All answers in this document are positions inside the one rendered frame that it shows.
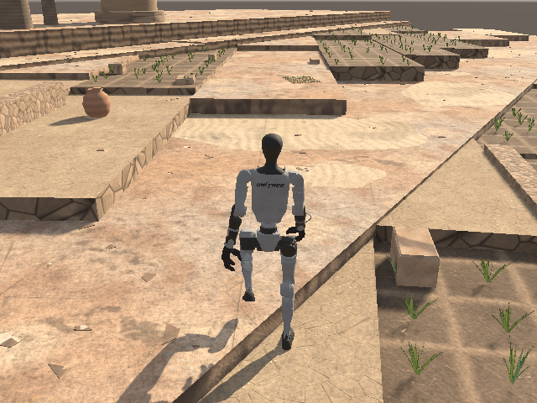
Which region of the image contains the right robot thigh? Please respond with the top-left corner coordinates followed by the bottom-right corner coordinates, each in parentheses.
top-left (279, 236), bottom-right (297, 298)

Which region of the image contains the right robot upper arm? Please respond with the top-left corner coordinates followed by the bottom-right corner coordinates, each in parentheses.
top-left (289, 170), bottom-right (305, 216)

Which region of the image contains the left robot shin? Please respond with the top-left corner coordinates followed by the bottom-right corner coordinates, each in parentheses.
top-left (240, 245), bottom-right (253, 292)

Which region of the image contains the robot left hand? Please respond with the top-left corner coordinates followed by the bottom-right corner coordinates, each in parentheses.
top-left (222, 246), bottom-right (242, 271)

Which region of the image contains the robot right forearm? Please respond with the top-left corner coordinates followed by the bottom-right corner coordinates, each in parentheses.
top-left (295, 205), bottom-right (306, 231)

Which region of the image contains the robot left forearm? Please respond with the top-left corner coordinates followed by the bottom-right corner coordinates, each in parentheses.
top-left (224, 204), bottom-right (242, 249)

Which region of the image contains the left robot upper arm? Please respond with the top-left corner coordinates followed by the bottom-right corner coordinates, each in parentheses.
top-left (233, 169), bottom-right (253, 217)

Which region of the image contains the robot right hand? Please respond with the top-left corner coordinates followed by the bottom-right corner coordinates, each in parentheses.
top-left (286, 227), bottom-right (305, 242)

